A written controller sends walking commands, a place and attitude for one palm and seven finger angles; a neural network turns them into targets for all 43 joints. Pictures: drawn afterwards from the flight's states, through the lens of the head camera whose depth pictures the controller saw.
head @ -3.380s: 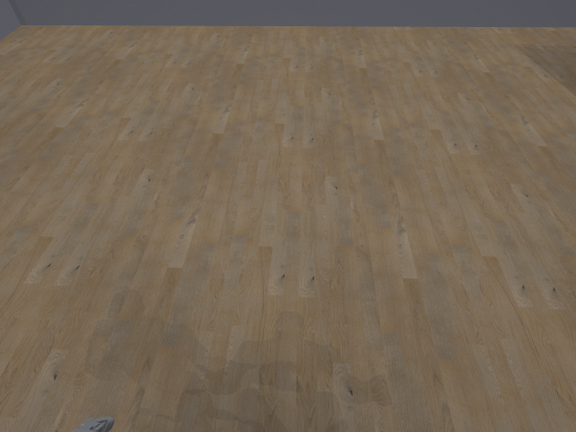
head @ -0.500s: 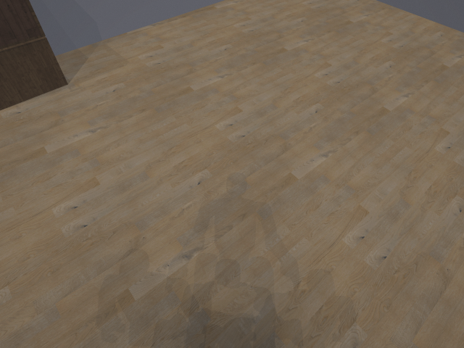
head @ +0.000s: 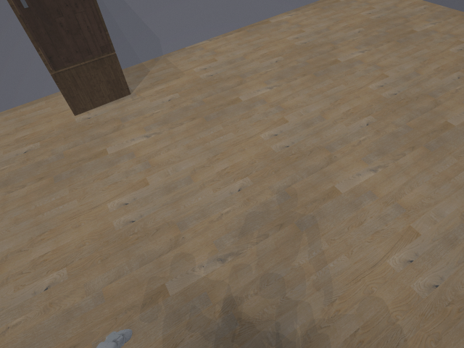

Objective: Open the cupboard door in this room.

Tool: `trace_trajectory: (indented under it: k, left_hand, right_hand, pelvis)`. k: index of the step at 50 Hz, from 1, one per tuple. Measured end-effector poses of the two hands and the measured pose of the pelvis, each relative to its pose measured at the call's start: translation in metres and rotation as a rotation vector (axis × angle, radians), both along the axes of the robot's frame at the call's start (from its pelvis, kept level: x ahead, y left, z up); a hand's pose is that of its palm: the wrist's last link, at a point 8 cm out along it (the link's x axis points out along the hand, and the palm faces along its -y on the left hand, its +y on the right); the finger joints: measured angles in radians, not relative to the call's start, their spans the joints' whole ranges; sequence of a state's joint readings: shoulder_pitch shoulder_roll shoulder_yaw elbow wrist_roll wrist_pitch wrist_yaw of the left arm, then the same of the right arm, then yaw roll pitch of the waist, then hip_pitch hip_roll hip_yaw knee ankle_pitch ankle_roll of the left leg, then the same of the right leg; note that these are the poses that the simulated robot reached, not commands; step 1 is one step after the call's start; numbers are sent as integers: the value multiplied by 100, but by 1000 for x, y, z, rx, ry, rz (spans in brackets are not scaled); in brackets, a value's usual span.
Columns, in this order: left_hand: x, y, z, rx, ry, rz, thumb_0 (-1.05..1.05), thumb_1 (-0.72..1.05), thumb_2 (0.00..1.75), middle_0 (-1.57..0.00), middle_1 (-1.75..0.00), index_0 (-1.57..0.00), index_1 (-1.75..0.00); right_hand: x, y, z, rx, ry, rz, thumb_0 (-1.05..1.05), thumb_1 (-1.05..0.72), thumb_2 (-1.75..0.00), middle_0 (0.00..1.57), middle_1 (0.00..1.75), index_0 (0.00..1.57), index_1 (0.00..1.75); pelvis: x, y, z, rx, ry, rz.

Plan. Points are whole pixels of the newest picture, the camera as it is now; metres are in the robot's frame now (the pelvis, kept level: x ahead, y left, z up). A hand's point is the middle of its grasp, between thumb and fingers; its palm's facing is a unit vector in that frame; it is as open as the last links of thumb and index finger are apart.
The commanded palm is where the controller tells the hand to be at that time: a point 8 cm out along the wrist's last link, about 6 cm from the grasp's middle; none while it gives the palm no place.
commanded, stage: turn or walk to find it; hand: left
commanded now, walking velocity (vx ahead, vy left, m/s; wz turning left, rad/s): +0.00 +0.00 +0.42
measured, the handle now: out of the picture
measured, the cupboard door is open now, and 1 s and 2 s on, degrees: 0 0 0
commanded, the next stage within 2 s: stand and wait in 1.14 s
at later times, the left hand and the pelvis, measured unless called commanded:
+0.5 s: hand out of the picture -0.04 +0.26 -0.18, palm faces +0.26 -0.94 -0.24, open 7.4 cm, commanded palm none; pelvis -0.02 +0.05 +0.00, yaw +12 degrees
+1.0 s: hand out of the picture -0.01 +0.22 -0.14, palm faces +0.41 -0.87 -0.28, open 7.4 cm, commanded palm none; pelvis -0.02 +0.00 +0.01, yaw +25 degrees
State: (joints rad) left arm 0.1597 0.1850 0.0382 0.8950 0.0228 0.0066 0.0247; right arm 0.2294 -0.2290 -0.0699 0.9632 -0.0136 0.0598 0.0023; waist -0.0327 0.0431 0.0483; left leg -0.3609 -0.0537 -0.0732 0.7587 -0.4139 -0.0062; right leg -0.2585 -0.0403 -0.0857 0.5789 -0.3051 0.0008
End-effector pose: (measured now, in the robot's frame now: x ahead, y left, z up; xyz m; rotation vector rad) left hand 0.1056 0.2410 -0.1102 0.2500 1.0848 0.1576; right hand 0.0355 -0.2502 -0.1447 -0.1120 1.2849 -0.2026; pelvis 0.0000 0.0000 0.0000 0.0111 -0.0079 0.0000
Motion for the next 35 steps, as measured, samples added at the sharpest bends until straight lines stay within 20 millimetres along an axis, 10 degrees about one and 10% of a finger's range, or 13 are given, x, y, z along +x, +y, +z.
trace_trajectory:
  k: [11, 22, 35]
  left_hand:
    - [-73, 0, -6, -33, 105, 137, 0, 90, 90, -20, -30, -20, -30]
    - [-159, 56, -43, -73, 268, 312, 0, 91, 90, -20, -30, -20, -30]
    - [-136, 71, -13, -51, 124, 365, 1, 91, 90, -20, -30, -20, -30]
  right_hand:
    - [13, -7, 13, -27, 62, 111, 1, -91, -90, 20, 30, 19, 30]
    - [72, 57, 27, -86, -70, 287, 1, -91, -90, 20, 30, 19, 30]
    - [71, 85, 30, -31, -72, 355, 1, -91, -90, 20, 30, 20, 30]
  pelvis:
    - [-6, 1, 9, 11, -5, 106]
    - [-17, 41, -4, -17, 2, 191]
    - [-22, 46, 11, -23, -1, 289]
